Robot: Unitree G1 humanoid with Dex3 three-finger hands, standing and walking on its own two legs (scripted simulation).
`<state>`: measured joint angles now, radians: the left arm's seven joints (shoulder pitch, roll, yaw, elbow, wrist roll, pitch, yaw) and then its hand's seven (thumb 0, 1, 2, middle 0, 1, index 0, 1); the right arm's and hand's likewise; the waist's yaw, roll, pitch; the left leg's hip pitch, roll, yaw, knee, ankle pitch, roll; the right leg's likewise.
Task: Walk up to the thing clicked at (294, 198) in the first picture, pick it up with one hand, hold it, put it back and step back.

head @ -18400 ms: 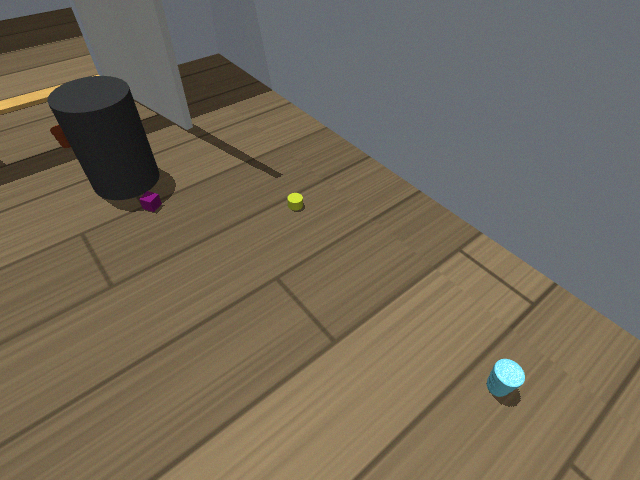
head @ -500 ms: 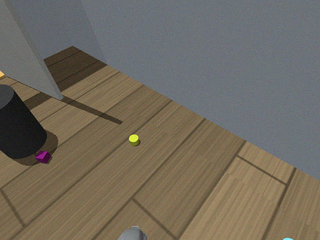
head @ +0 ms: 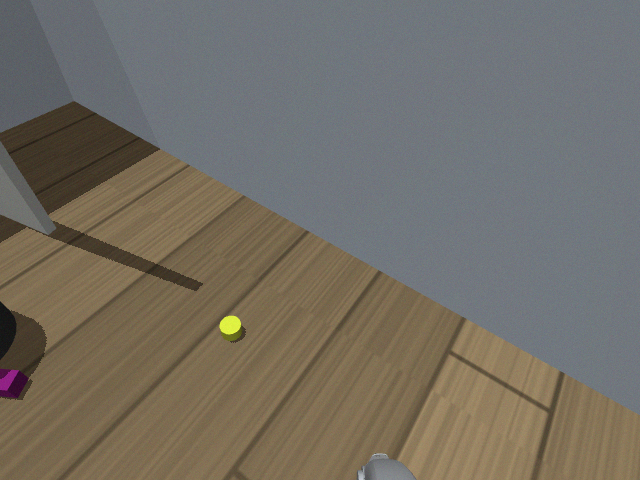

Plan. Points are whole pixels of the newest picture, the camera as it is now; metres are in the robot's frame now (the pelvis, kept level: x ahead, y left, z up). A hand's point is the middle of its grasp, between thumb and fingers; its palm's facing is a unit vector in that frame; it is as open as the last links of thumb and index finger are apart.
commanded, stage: walk up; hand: left
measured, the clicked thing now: (231, 328) +0.72 +0.26 -0.75
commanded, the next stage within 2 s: none
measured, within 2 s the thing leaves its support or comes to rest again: neither
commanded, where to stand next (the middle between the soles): +0.31 +0.00 m, yaw +0 degrees
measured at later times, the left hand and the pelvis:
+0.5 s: hand (139, 433) +0.22 +0.25 -0.13, palm faces -0.03 -0.92 -0.38, open 7.4 cm; pelvis +0.14 -0.02 +0.00, yaw -1 degrees
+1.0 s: hand (128, 405) +0.27 +0.29 -0.18, palm faces -0.07 -0.94 -0.34, open 7.3 cm; pelvis +0.21 +0.03 -0.02, yaw -2 degrees
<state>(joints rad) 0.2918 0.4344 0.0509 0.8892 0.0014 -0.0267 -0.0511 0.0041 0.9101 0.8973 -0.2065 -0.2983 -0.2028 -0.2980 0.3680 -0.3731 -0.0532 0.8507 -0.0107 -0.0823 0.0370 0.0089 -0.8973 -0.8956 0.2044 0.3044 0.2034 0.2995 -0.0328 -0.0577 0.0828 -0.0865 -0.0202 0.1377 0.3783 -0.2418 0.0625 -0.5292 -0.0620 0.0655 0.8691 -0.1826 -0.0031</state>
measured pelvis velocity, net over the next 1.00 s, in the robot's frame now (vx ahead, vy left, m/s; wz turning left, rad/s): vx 0.21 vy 0.03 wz -0.04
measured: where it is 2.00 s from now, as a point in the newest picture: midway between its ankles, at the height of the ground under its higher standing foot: outside the picture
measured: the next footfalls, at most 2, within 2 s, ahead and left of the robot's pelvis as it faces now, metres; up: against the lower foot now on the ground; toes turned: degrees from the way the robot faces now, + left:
right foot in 0.16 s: +0.21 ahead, -0.14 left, +0.00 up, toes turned -4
left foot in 0.62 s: +0.31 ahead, +0.13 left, +0.00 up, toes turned +2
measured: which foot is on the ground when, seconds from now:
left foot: down 0.00-0.20, up 0.22-0.60, down 0.62-1.00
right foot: up 0.00-0.14, down 0.16-0.64, up 0.66-1.00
